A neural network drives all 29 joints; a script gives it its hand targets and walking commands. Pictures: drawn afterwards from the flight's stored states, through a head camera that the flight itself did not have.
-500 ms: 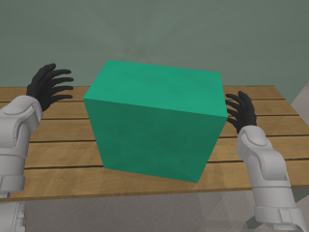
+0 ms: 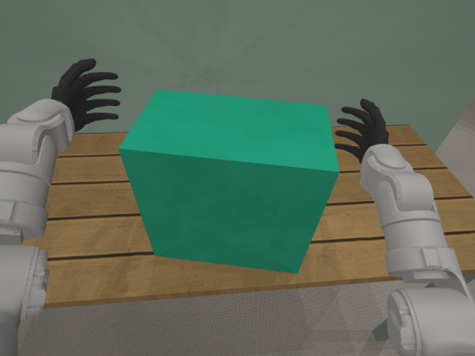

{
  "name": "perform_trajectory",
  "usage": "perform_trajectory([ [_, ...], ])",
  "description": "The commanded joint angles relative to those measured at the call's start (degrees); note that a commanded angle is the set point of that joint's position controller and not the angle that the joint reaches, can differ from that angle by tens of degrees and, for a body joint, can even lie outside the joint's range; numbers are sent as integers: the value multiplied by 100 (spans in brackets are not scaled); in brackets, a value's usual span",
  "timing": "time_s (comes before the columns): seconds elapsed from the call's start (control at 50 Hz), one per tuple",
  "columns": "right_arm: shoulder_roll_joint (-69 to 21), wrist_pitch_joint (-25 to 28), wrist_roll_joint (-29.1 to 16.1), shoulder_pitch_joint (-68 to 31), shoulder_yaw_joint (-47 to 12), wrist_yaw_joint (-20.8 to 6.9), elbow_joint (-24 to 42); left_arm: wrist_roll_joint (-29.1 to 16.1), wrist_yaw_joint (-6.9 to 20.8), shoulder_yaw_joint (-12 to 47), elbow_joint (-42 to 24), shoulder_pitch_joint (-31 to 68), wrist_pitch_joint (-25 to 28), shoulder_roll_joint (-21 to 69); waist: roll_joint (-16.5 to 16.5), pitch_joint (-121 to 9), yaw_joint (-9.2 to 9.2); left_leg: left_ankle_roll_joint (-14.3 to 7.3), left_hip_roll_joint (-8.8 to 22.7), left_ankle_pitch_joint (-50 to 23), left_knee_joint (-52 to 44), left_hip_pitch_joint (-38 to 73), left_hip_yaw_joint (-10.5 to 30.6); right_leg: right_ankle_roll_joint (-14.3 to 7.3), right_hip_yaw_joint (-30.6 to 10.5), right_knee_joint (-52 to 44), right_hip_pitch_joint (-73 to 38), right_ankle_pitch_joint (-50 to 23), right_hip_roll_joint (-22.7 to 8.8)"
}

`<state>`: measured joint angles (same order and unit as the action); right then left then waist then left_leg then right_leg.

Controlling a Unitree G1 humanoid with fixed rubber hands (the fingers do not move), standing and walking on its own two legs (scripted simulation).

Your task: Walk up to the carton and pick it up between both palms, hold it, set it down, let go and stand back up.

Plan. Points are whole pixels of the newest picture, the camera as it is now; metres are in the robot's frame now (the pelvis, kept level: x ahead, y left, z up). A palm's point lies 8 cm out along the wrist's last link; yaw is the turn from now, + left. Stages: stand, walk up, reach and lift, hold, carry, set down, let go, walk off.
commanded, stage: reach and lift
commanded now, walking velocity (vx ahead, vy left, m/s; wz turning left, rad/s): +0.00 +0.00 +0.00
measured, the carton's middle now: (231, 188) +0.42 +0.01 +0.06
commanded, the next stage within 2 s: none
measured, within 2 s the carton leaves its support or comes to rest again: neither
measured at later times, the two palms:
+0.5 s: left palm (76, 114) +0.44 +0.26 +0.21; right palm (370, 152) +0.41 -0.23 +0.16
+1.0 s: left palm (107, 151) +0.46 +0.24 +0.12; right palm (360, 182) +0.41 -0.24 +0.09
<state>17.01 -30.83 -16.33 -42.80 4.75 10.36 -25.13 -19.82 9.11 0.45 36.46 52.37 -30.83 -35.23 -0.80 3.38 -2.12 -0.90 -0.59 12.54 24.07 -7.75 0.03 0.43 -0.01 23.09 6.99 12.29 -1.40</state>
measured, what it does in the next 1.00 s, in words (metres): stands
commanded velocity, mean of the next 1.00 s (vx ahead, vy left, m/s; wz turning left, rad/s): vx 0.00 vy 0.00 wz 0.00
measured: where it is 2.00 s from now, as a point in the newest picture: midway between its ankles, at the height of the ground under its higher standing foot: outside the picture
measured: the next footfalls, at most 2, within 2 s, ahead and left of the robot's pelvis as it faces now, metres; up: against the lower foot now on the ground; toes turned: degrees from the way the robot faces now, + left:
none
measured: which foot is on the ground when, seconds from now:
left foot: down 0.00-1.00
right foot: down 0.00-1.00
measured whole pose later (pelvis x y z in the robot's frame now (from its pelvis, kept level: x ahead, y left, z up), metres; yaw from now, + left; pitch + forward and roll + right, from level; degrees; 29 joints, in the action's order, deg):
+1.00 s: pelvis +0.01 +0.00 +0.00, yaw +0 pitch +8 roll +0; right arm 17.1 -3.1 -16.3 -41.6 2.1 7.6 -49.9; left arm -21.0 8.8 7.5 63.6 52.6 0.8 -30.0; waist -1.4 -1.4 -3.1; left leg -0.9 -0.6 11.7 24.1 -19.9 0.0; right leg 0.6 0.0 23.1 19.1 11.5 -1.4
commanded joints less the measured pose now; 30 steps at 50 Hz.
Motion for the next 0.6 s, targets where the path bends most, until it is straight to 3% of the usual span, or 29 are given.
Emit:
perform_trajectory([
  [0.0,1679,376,-354,-3440,646,-107,358,-751,-178,-25,332,3265,440,-1581,-160,-2828,-789,42,187,-1134,-448,-153,87,-138,24,-358,-815,-1983,206],
  [0.06,1666,464,-340,-3512,532,-107,-102,-572,-239,-117,504,3408,543,-1566,-59,-3133,-676,134,178,-1602,-330,67,56,-139,19,-294,-885,-2429,213],
  [0.08,1652,468,-325,-3615,542,-99,-373,-579,-224,-77,677,3553,575,-1555,49,-3152,-720,177,181,-1702,-298,186,74,-132,30,-334,-754,-2401,204],
  [0.1,1684,477,-317,-3708,504,-97,-504,-554,-216,-107,1016,3596,596,-1624,-79,-2965,-714,106,157,-1512,-347,-3,37,-127,19,-346,-842,-2346,194],
  [0.12,1676,456,-368,-3880,520,-109,-923,-610,-190,28,1400,3801,620,-1541,41,-2707,-785,111,169,-1247,-392,-79,79,-133,40,-384,-679,-2030,170],
  [0.14,1644,507,-387,-3900,415,-94,-655,-631,-192,56,1282,3771,688,-1572,-177,-2913,-784,47,149,-1240,-408,-87,84,-124,51,-362,-840,-2193,170],
  [0.16,1617,517,-324,-3922,457,-102,-1105,-640,-172,170,1601,3741,740,-1450,-112,-2843,-834,70,163,-1203,-407,-97,86,-117,68,-380,-696,-2122,169],
  [0.24,1516,776,-405,-3529,321,-177,-1443,-501,-125,181,1662,3468,991,-1136,155,-3127,-740,204,176,-2053,-198,375,107,-154,101,-392,-527,-2516,225],
  [0.26,1440,851,-395,-3475,181,-193,-1457,-472,-96,163,1791,3346,1054,-1113,10,-2998,-659,149,151,-2028,-217,335,59,-123,123,-405,-582,-2548,238],
  [0.3,1431,997,-420,-3234,95,-151,-1245,-438,-31,116,1681,3186,1193,-1118,-112,-3110,-716,107,84,-2068,-205,226,12,-95,91,-332,-885,-2937,203],
  [0.36,1390,1228,-388,-3028,65,-138,-1226,-386,31,171,1550,3010,1364,-1040,-20,-3226,-700,177,97,-2364,-113,403,-3,-70,170,-312,-771,-3001,223],
  [0.38,1289,1236,-343,-2995,33,-168,-1465,-367,69,146,1906,3041,1418,-993,5,-2883,-685,138,92,-2141,-138,299,7,-83,131,-390,-629,-2639,197],
  [0.48,1176,1622,-306,-2749,-77,-205,-1247,-425,70,286,1753,2859,1865,-938,-13,-3045,-631,118,47,-2061,-163,286,-30,-78,185,-345,-595,-2524,181],
  [0.5,1136,1686,-296,-2650,-2,-219,-1269,-458,76,345,1849,2834,1955,-886,135,-2941,-636,145,67,-1947,-154,329,0,-98,187,-382,-419,-2220,168],
  [0.52,1105,1751,-326,-2559,-72,-248,-1277,-497,64,385,1816,2773,2059,-823,77,-3004,-607,137,90,-1964,-178,411,4,-123,218,-394,-339,-2121,179],
  [0.56,1059,1832,-238,-2703,-90,-287,-1554,-539,86,497,2417,2863,2238,-792,24,-2686,-588,99,78,-1630,-207,150,12,-114,219,-402,-96,-1841,145],
  [0.58,965,1912,-303,-2597,-185,-337,-1532,-606,56,612,2205,2836,2392,-659,80,-2895,-549,86,79,-1583,-244,169,33,-131,247,-360,-19,-1780,150],
])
